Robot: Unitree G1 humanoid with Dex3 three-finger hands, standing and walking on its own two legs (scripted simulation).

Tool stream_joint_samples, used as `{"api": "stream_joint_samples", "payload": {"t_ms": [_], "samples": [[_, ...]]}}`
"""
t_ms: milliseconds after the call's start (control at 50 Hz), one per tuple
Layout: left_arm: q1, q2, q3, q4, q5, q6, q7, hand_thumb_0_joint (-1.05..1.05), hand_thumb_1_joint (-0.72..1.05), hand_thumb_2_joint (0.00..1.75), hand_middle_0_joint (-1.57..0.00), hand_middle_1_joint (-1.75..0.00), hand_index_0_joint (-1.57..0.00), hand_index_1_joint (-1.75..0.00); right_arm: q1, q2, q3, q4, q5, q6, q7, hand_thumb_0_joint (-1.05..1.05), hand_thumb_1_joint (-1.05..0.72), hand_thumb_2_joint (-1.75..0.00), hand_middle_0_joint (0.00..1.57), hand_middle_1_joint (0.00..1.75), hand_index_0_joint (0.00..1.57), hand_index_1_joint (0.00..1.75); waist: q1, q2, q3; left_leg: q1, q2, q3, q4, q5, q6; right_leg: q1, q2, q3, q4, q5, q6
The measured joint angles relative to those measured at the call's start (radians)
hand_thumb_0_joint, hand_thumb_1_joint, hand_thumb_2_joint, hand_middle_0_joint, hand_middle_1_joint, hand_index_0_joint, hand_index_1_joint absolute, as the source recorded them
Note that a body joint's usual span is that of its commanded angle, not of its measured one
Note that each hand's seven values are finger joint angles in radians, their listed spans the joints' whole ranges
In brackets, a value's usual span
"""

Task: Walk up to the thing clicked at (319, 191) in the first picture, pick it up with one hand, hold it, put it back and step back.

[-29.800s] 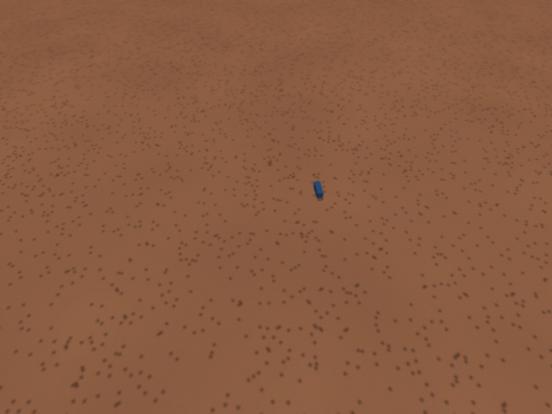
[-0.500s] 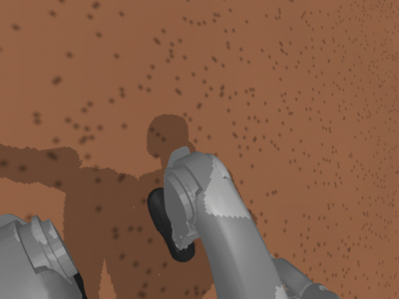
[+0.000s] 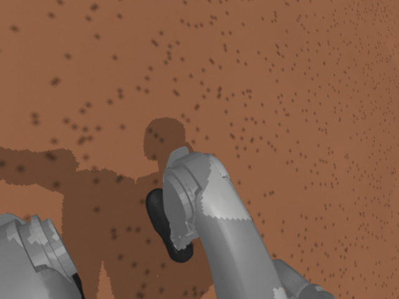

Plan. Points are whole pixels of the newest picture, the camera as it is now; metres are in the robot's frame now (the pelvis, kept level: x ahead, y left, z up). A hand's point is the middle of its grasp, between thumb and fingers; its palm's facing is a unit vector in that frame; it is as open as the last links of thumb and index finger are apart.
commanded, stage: close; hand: left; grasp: from above
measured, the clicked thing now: out of the picture +0.48 +0.33 -0.29
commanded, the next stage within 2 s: settle in 0.04 s
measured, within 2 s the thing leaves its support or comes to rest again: leaves its support in 0.40 s
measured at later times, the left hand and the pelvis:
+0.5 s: hand out of the picture +0.47 +0.35 -0.24, palm faces -0.41 -0.14 -0.90, open 6.1 cm; pelvis +0.00 +0.00 +0.00, yaw +0 degrees
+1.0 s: hand out of the picture +0.46 +0.35 -0.14, palm faces -0.43 -0.09 -0.90, open 6.1 cm; pelvis +0.00 -0.01 +0.01, yaw +5 degrees
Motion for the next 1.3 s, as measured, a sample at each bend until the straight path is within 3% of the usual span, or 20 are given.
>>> {"api": "stream_joint_samples", "payload": {"t_ms": [240, 380, 540, 700, 840, 1100, 1200, 1300], "samples": [[-0.002, -0.007, 0.009, -0.002, 0.007, 0.017, 0.001, 0.01, 0.60, 0.00, -1.01, -0.14, -1.04, -0.08, 0.002, -0.002, -0.010, 0.000, 0.002, -0.002, 0.001, 0.00, -0.91, -0.90, 0.20, 0.30, 0.20, 0.30, -0.002, 0.004, -0.013, -0.004, -0.001, 0.001, -0.003, -0.003, 0.004, -0.001, -0.002, 0.000, -0.004, -0.004, 0.000], [0.014, -0.019, 0.043, -0.071, 0.001, 0.042, -0.040, 0.01, 0.58, 0.00, -1.05, -0.08, -1.08, -0.03, 0.019, -0.006, -0.038, 0.002, 0.012, -0.001, 0.002, 0.00, -0.92, -0.90, 0.20, 0.30, 0.20, 0.30, 0.008, 0.015, -0.022, -0.015, -0.004, 0.007, -0.006, 0.000, 0.005, -0.009, -0.007, 0.003, -0.003, -0.007, -0.008], [0.084, -0.074, 0.068, -0.215, -0.025, 0.069, -0.119, 0.01, 0.57, 0.00, -1.08, -0.04, -1.11, 0.00, 0.057, -0.003, -0.098, 0.023, 0.030, 0.027, 0.015, 0.00, -0.92, -0.90, 0.20, 0.30, 0.20, 0.30, 0.049, 0.062, -0.079, -0.029, -0.011, 0.018, -0.014, -0.004, 0.001, -0.024, -0.019, 0.009, 0.001, -0.021, -0.024], [0.127, -0.171, 0.023, -0.324, -0.068, 0.092, -0.228, 0.00, 0.56, 0.00, -1.11, -0.01, -1.12, 0.00, 0.074, 0.005, -0.169, 0.044, 0.075, 0.075, 0.021, 0.00, -0.92, -0.90, 0.20, 0.30, 0.20, 0.30, 0.101, 0.127, -0.163, -0.037, -0.016, 0.053, -0.044, 0.006, 0.007, -0.036, -0.033, 0.035, -0.005, -0.031, -0.024], [0.126, -0.237, -0.019, -0.365, -0.075, 0.080, -0.310, 0.00, 0.56, 0.00, -1.11, 0.00, -1.12, 0.00, 0.073, 0.012, -0.203, 0.041, 0.108, 0.123, 0.000, 0.00, -0.92, -0.90, 0.20, 0.30, 0.20, 0.30, 0.129, 0.153, -0.202, -0.028, -0.020, 0.079, -0.075, 0.025, 0.007, -0.035, -0.043, 0.055, -0.014, -0.025, -0.031], [0.084, -0.253, -0.020, -0.385, -0.053, 0.058, -0.349, 0.00, 0.56, 0.00, -1.11, 0.00, -1.12, 0.00, 0.067, 0.029, -0.225, 0.037, 0.124, 0.181, -0.052, 0.00, -0.92, -0.90, 0.20, 0.30, 0.20, 0.30, 0.135, 0.163, -0.215, -0.018, -0.025, 0.101, -0.117, 0.062, -0.006, -0.041, -0.052, 0.075, -0.028, 0.001, -0.024], [0.081, -0.257, -0.026, -0.391, -0.065, 0.065, -0.372, 0.00, 0.56, 0.00, -1.11, -0.01, -1.12, 0.00, 0.076, 0.034, -0.227, 0.037, 0.130, 0.194, -0.067, 0.00, -0.92, -0.90, 0.20, 0.30, 0.20, 0.30, 0.140, 0.169, -0.221, -0.011, -0.024, 0.108, -0.134, 0.069, -0.008, -0.039, -0.053, 0.080, -0.039, 0.007, -0.029], [0.107, -0.280, -0.024, -0.445, -0.101, 0.074, -0.416, 0.01, 0.57, 0.00, -1.09, -0.04, -1.11, -0.01, 0.092, 0.038, -0.243, 0.040, 0.140, 0.209, -0.079, 0.00, -0.92, -0.91, 0.20, 0.30, 0.20, 0.30, 0.154, 0.180, -0.230, 0.000, -0.024, 0.115, -0.156, 0.073, -0.007, -0.029, -0.056, 0.085, -0.056, 0.008, -0.027]]}}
